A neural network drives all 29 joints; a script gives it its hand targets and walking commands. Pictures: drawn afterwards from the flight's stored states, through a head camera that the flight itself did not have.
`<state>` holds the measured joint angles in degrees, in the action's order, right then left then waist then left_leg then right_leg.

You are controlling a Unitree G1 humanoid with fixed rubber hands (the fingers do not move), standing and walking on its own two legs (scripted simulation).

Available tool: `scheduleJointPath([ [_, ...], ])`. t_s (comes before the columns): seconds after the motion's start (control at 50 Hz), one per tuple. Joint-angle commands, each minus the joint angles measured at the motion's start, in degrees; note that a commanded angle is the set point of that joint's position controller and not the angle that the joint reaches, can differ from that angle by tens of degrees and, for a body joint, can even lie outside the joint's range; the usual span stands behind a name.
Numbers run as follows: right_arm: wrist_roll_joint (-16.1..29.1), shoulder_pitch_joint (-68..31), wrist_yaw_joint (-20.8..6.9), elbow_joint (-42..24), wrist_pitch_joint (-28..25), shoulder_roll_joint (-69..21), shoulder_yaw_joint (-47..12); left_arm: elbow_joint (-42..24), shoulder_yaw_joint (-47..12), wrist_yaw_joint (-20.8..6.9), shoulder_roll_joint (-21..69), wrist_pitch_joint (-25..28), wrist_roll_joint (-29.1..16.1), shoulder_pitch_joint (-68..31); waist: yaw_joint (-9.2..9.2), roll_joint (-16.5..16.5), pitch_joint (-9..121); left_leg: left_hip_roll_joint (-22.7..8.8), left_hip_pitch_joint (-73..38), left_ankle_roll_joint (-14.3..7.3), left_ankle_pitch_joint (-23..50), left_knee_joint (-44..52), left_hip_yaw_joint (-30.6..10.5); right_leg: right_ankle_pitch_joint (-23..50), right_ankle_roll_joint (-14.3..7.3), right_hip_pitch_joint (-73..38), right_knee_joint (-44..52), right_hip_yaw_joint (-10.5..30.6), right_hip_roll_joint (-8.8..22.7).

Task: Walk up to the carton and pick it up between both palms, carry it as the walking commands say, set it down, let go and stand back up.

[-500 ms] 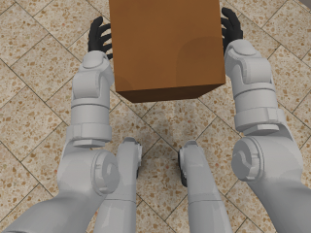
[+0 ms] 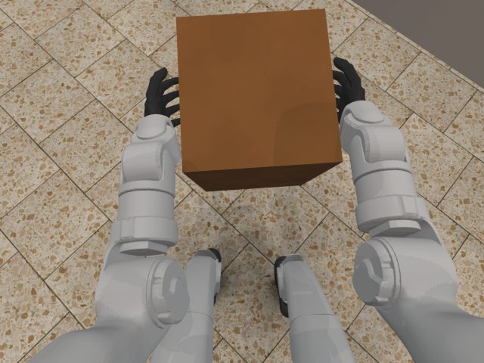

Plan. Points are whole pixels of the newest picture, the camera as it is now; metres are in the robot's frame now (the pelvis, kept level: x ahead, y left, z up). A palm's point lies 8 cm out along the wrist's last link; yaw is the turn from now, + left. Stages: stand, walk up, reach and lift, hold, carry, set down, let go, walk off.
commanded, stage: reach and lift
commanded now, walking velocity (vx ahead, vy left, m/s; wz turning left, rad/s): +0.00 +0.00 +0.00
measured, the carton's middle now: (252, 120) +0.48 +0.01 -0.04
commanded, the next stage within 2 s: hold in 1.82 s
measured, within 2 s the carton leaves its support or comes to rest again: neither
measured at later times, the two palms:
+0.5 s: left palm (137, 87) +0.44 +0.15 +0.11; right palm (395, 73) +0.45 -0.14 +0.13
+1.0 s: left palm (128, 96) +0.42 +0.15 +0.12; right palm (395, 77) +0.44 -0.14 +0.14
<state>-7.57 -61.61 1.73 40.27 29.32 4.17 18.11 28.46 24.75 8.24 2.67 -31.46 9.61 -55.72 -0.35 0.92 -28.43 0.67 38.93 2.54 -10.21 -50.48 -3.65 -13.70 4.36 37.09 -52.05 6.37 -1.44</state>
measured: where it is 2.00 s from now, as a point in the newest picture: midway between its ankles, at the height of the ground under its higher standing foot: (247, 293)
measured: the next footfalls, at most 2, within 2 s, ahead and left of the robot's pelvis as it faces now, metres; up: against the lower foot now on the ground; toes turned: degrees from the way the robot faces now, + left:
none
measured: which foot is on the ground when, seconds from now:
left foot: down 0.00-1.00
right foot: down 0.00-1.00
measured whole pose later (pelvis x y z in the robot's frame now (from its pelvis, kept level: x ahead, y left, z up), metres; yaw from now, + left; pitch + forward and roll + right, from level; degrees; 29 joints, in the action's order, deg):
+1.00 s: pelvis +0.09 +0.00 +0.05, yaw +0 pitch -5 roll +0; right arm -17.9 -38.2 -2.1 39.8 40.7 -4.2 18.4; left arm 28.8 23.2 2.4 8.3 -43.8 18.2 -31.8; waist -0.3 0.9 1.7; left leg 0.3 17.9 2.1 -11.2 -33.6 -3.6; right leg -14.0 3.0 15.7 -34.1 6.1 -0.3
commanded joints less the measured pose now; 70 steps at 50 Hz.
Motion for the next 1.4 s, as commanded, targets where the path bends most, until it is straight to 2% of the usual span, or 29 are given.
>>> scheduleJointPath([
  [0.0,10.1,-32.3,-20.9,-10.7,-2.2,-72.2,-28.5,-2.7,-41.4,-22.8,69.5,0.6,-11.7,-38.7,0.68,-3.6,112.4,5.7,-40.7,0.6,-3.5,15.1,1.3,-2.5,-3.6,-19.3,16.8,-6.5,-6.2],
  [0.04,9.0,-31.6,-20.7,-8.8,-1.8,-71.7,-26.9,3.4,-37.7,-22.9,69.4,0.0,-9.5,-33.9,0.0,-3.2,103.0,5.4,-37.6,0.0,-6.0,16.4,1.3,-5.5,-3.5,-17.6,18.1,-6.4,-6.0],
  [0.06,9.3,-31.4,-20.8,-9.9,-1.8,-71.9,-27.3,1.8,-38.2,-22.9,70.0,-0.2,-9.7,-33.6,-0.46,-4.2,103.8,5.7,-39.2,0.2,-4.2,16.8,1.5,-4.0,-3.7,-19.3,18.4,-6.3,-6.0],
  [0.1,8.3,-29.4,-20.6,-8.4,-1.5,-73.4,-26.1,2.9,-35.4,-22.9,69.2,0.2,-8.5,-32.1,-1.15,-1.9,97.6,5.8,-36.5,-0.4,-4.0,17.1,2.3,-4.6,-3.6,-19.0,19.2,-6.0,-5.8],
  [0.12,7.4,-27.4,-20.6,-5.5,-0.6,-73.3,-24.1,3.6,-34.6,-22.9,68.9,-0.1,-7.9,-31.6,-0.4,-1.3,92.4,5.6,-36.5,-0.4,-6.3,18.3,1.9,-6.9,-3.4,-17.7,20.2,-6.5,-6.0],
  [0.22,2.8,-20.3,-21.2,1.8,1.1,-71.0,-17.4,10.3,-25.5,-22.2,68.9,-1.4,-3.5,-23.9,-1.23,-1.1,71.8,5.0,-34.4,-0.7,-11.3,21.4,2.5,-13.2,-4.1,-14.2,22.9,-6.7,-5.5],
  [0.24,1.7,-19.4,-21.2,2.2,1.4,-70.4,-16.3,11.0,-23.4,-22.3,67.6,-1.8,-1.7,-21.9,-2.71,-2.6,68.3,5.1,-32.6,-0.8,-13.0,22.4,3.3,-14.6,-4.5,-14.9,24.1,-6.2,-5.2],
  [0.28,0.4,-16.7,-21.3,6.2,2.7,-69.3,-13.7,14.0,-21.2,-21.9,66.6,-2.9,-0.1,-18.5,-2.42,-2.9,58.8,4.8,-31.7,-0.8,-16.3,24.4,3.7,-16.9,-4.6,-13.3,25.2,-6.4,-5.1],
  [0.3,-0.7,-14.5,-21.3,8.4,3.4,-68.7,-12.3,14.8,-19.4,-22.0,65.0,-3.4,0.3,-17.3,-2.74,-0.9,56.0,4.9,-30.3,-1.1,-17.3,24.7,4.1,-18.2,-4.6,-13.5,25.8,-6.2,-5.0],
  [0.34,-0.7,-15.4,-21.3,6.5,3.5,-69.1,-12.6,14.6,-18.8,-22.5,64.7,-3.9,0.4,-16.5,-2.95,-0.5,55.3,5.1,-31.5,-1.2,-17.2,25.5,4.3,-18.3,-4.5,-14.9,26.9,-5.8,-4.6],
  [0.42,1.8,-12.4,-20.9,3.7,4.8,-71.3,-16.4,8.7,-23.4,-22.3,64.1,-5.1,-2.1,-17.2,-3.27,-1.4,58.0,5.4,-36.5,-1.2,-11.1,26.1,4.8,-13.0,-4.4,-19.1,27.9,-5.8,-4.4],
  [0.44,2.5,-10.5,-20.6,4.3,5.4,-71.6,-17.1,6.8,-25.9,-22.3,64.5,-5.5,-3.5,-18.4,-1.9,-2.1,58.6,5.3,-38.0,-1.0,-10.0,26.2,4.5,-11.3,-4.4,-20.0,28.2,-5.8,-4.4],
  [0.5,4.9,-13.4,-20.2,-1.2,6.0,-73.1,-20.7,6.8,-27.1,-22.6,65.8,-7.1,-4.6,-15.5,-3.18,-0.9,59.4,5.2,-39.3,-1.3,-7.3,26.3,4.3,-9.5,-4.2,-22.9,29.1,-5.8,-4.3],
  [0.52,5.7,-12.1,-19.9,-2.5,6.4,-74.4,-21.9,3.8,-29.0,-22.5,66.3,-7.2,-6.3,-16.2,-2.71,-1.8,60.6,5.4,-39.4,-1.3,-4.4,25.9,4.9,-7.0,-4.3,-24.4,29.0,-5.4,-4.2],
  [0.54,5.1,-8.6,-19.8,-3.0,7.1,-72.4,-20.9,3.5,-30.2,-22.6,66.7,-8.3,-7.0,-14.2,-0.6,-2.6,59.0,5.0,-39.7,-0.8,-2.9,26.5,4.6,-5.0,-4.6,-24.7,29.4,-6.0,-4.6],
  [0.62,7.7,-6.9,-19.2,-8.8,8.4,-74.7,-24.8,-3.2,-34.5,-22.4,68.1,-9.7,-9.9,-13.9,-0.21,-2.7,58.4,5.2,-39.3,-0.6,-0.2,26.5,3.9,-1.7,-4.6,-28.0,29.5,-5.6,-4.4],
  [0.66,6.7,-6.0,-19.0,-6.4,9.4,-75.0,-23.2,-3.8,-34.7,-22.6,67.4,-10.0,-9.6,-16.9,0.74,-2.9,54.2,4.8,-37.6,-0.5,-5.3,27.1,3.0,-5.7,-4.4,-26.0,29.9,-5.6,-4.2],
  [0.68,7.4,-7.3,-19.2,-7.8,9.3,-74.0,-23.2,-3.1,-34.8,-22.7,68.7,-10.6,-9.4,-15.8,1.06,-5.5,53.2,4.9,-37.2,-0.3,-6.9,27.4,3.1,-6.9,-4.7,-26.2,30.0,-5.8,-4.0],
  [0.76,6.5,-10.0,-19.1,-6.7,9.8,-73.7,-21.3,0.0,-33.1,-23.1,68.3,-11.2,-9.1,-16.9,1.2,-2.7,50.5,4.7,-34.7,-0.4,-10.9,27.7,3.1,-10.0,-4.3,-26.4,30.3,-5.5,-3.3],
  [0.86,5.1,-9.9,-18.3,-3.7,9.9,-73.0,-18.5,1.9,-32.7,-23.4,68.8,-11.3,-8.7,-18.8,2.97,-3.7,49.2,4.7,-32.9,-0.2,-13.0,27.6,3.0,-11.3,-4.7,-25.7,30.4,-5.5,-2.9],
  [0.88,6.2,-13.3,-18.1,-7.8,9.2,-73.7,-20.8,0.3,-33.7,-23.9,69.3,-10.5,-10.3,-21.1,3.01,-2.2,52.1,5.1,-32.4,-0.4,-13.4,26.6,3.0,-11.9,-4.3,-26.9,30.5,-4.9,-2.7],
  [0.98,6.2,-13.8,-17.9,-6.6,9.3,-74.5,-20.1,-0.1,-33.9,-24.0,69.1,-10.3,-10.3,-21.8,2.89,-2.6,51.8,5.0,-32.7,-0.2,-12.7,26.3,3.0,-11.1,-4.4,-25.6,30.5,-4.7,-2.6],
  [1.0,5.2,-11.2,-17.6,-4.5,9.6,-74.3,-19.5,0.6,-34.5,-23.8,69.6,-10.4,-10.2,-22.2,4.34,-2.3,52.0,5.1,-32.4,0.0,-12.9,26.1,3.3,-11.5,-4.5,-25.7,30.7,-4.9,-2.6],
  [1.06,5.2,-9.3,-17.5,-6.7,10.0,-73.8,-20.3,0.0,-35.3,-24.1,69.4,-10.8,-10.5,-19.0,4.41,-2.6,51.4,5.2,-32.7,0.0,-11.2,26.4,3.1,-9.6,-4.6,-26.2,31.0,-4.5,-2.6],
  [1.1,6.2,-9.4,-17.6,-7.0,9.9,-74.7,-21.0,-1.6,-35.9,-23.9,69.0,-10.7,-10.2,-18.7,3.42,-3.2,52.3,5.5,-32.4,0.1,-10.0,26.3,3.1,-7.5,-4.3,-27.6,30.4,-4.4,-2.6],
  [1.18,6.6,-8.1,-17.5,-9.0,10.4,-75.0,-22.7,-1.9,-36.9,-23.8,70.4,-10.9,-10.7,-17.3,4.17,-3.2,52.5,5.2,-33.4,0.0,-8.0,26.4,2.5,-5.4,-4.3,-27.0,30.1,-4.6,-2.8],
  [1.22,6.5,-7.1,-17.6,-9.6,10.7,-75.5,-22.8,-2.8,-36.7,-23.8,69.0,-10.8,-10.7,-16.2,2.92,-1.7,53.3,5.4,-33.5,-0.1,-7.9,26.3,2.5,-5.0,-4.2,-27.7,30.2,-4.2,-2.8],
  [1.3,6.4,-3.6,-18.0,-10.0,11.4,-74.7,-23.1,-4.7,-38.6,-23.8,70.4,-11.5,-11.1,-15.7,4.19,-3.9,55.5,5.3,-34.9,0.3,-5.0,27.0,1.8,-1.3,-4.5,-29.3,29.7,-4.5,-3.6],
  [1.38,6.9,-1.9,-18.2,-11.7,12.0,-74.8,-24.9,-4.3,-38.1,-23.6,69.7,-12.0,-10.6,-10.5,3.45,-2.1,52.6,5.3,-34.8,-0.1,-4.2,27.2,1.9,-1.0,-4.1,-29.0,30.1,-4.8,-3.5],
])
